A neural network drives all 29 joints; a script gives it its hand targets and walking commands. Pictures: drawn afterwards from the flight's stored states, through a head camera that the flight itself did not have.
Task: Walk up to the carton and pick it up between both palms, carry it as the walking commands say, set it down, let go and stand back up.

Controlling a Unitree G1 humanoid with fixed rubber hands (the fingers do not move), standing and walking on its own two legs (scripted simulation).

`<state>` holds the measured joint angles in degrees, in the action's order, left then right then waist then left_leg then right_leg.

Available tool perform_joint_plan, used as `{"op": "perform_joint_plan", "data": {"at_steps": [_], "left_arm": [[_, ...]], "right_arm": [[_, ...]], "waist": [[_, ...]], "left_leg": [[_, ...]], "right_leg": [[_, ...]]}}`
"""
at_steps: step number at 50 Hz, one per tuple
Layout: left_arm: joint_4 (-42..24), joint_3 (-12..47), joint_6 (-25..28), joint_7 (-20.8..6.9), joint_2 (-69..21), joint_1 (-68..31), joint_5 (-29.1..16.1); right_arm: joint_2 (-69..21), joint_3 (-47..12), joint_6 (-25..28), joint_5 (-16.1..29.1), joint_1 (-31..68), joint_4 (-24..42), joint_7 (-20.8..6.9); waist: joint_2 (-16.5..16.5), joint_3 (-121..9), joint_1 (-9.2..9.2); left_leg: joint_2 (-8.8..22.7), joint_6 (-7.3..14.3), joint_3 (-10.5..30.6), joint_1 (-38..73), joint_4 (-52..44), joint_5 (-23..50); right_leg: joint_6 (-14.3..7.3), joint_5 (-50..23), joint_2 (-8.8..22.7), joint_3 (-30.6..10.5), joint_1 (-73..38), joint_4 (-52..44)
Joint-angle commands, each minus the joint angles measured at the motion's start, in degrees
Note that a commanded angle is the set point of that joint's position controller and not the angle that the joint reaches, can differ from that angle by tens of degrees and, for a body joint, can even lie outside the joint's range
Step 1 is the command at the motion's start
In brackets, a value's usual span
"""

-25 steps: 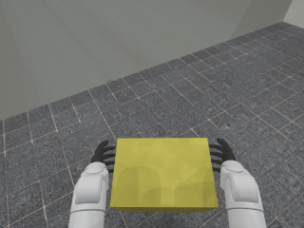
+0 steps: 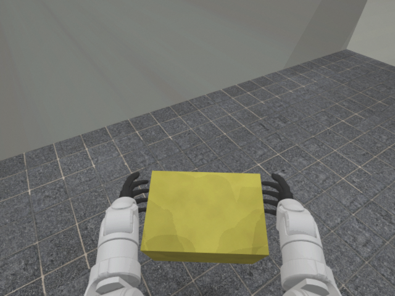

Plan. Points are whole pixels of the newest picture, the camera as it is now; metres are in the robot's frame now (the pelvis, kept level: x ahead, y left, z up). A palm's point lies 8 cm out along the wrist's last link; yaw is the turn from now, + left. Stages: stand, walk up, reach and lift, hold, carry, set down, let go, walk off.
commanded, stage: set down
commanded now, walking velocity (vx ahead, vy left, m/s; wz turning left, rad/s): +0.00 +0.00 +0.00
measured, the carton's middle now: (204, 219) +0.33 +0.02 -0.07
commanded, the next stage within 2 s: none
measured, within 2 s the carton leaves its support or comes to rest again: neither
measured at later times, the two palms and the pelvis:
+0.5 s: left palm (133, 218) +0.33 +0.20 -0.07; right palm (268, 214) +0.35 -0.15 -0.06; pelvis +0.01 +0.01 -0.02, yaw +0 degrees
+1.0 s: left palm (139, 224) +0.35 +0.20 -0.15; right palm (260, 222) +0.37 -0.15 -0.15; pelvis -0.02 +0.01 -0.08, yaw +0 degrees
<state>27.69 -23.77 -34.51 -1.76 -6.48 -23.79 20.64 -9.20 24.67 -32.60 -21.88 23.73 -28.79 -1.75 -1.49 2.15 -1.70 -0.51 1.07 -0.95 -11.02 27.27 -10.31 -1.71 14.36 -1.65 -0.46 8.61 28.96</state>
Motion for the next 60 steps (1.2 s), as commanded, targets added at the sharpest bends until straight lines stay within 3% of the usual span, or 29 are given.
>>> {"op": "perform_joint_plan", "data": {"at_steps": [1, 7, 16, 23, 35, 45, 60], "left_arm": [[4.6, 23.9, 3.4, -16.5, -47.5, -32.9, -11.2], [5.1, 21.6, 6.4, -17.3, -46.1, -27.7, -8.8], [-1.0, 28.5, 14.2, -16.1, -45.9, -25.3, -11.7], [-4.4, 33.9, 16.3, -15.6, -46.7, -22.1, -13.7], [-3.0, 32.0, 15.5, -16.6, -46.6, -26.5, -13.3], [-1.4, 32.0, 14.3, -18.0, -48.0, -34.5, -14.5], [1.8, 31.5, 13.2, -18.5, -47.9, -44.5, -15.9]], "right_arm": [[-49.0, -24.1, 3.7, 11.5, 33.1, -5.5, -15.5], [-45.9, -22.2, 6.6, 9.3, 29.6, -5.2, -14.8], [-44.9, -29.6, 14.1, 12.1, 27.0, -1.3, -15.0], [-44.1, -33.2, 16.1, 13.6, 23.2, 1.0, -15.7], [-44.4, -32.9, 14.9, 13.2, 28.3, -0.6, -17.7], [-45.7, -32.2, 13.9, 14.0, 35.3, -1.8, -18.9], [-46.5, -32.4, 12.5, 17.6, 46.0, -3.7, -18.4]], "waist": [[1.7, -11.1, -0.51], [1.7, -13.8, -0.18], [1.1, -30.0, -0.89], [2.1, -39.5, -0.4], [1.0, -43.3, -1.2], [1.1, -50.3, -0.14], [0.7, -58.9, -1.01]], "left_leg": [[-2.7, 1.0, 4.2, 7.1, -3.0, -7.6], [-2.8, 1.3, 4.6, 1.9, -1.2, -0.2], [-3.9, 1.4, 5.9, -1.9, 5.6, 16.1], [-3.9, 0.5, 6.0, -4.8, 10.2, 23.8], [-4.2, -0.2, 4.3, -17.2, 16.9, 16.0], [-4.9, -0.5, 3.3, -26.5, 24.2, 10.2], [-5.9, -0.2, 2.2, -39.7, 36.1, 4.8]], "right_leg": [[-1.3, 11.5, 0.1, -5.7, 10.5, -9.6], [-0.7, 2.1, -1.0, -5.5, 11.0, -6.4], [-0.7, -14.0, -2.7, -5.5, 15.3, 1.2], [-0.4, -19.9, -4.0, -4.8, 23.0, 6.0], [0.1, -12.3, -4.5, -2.9, 36.9, 13.5], [0.2, -7.1, -5.1, -1.6, 46.1, 21.2], [1.2, -2.2, -5.9, -0.6, 57.8, 32.6]]}}
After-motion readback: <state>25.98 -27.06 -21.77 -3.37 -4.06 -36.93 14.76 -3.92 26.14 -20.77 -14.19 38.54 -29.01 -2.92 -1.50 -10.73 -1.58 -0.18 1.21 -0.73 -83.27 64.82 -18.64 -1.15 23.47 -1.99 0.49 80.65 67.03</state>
